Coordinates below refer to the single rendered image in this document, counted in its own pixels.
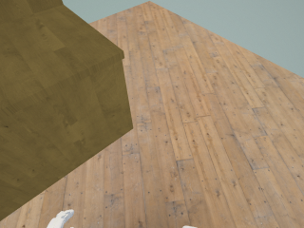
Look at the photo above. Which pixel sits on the table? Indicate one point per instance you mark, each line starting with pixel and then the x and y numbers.
pixel 63 97

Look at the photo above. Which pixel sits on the left robot hand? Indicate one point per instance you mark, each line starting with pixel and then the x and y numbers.
pixel 61 219

